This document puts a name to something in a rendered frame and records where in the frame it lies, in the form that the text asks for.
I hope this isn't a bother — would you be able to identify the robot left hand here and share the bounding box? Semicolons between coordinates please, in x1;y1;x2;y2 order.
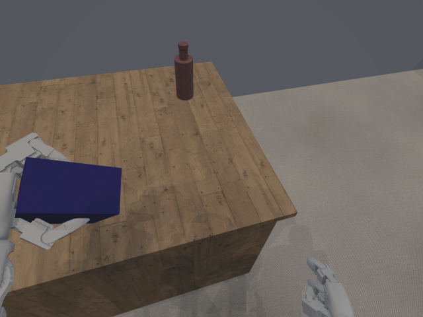
0;133;90;250

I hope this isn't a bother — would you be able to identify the robot right hand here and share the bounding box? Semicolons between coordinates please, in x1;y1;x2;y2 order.
302;257;355;317

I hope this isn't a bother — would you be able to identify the robot left forearm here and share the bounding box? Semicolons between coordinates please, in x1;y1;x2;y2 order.
0;240;15;317

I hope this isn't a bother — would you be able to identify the table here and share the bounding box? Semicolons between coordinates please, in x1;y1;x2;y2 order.
0;61;298;317

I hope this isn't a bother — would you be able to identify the sponge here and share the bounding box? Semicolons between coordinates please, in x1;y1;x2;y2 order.
15;157;122;224

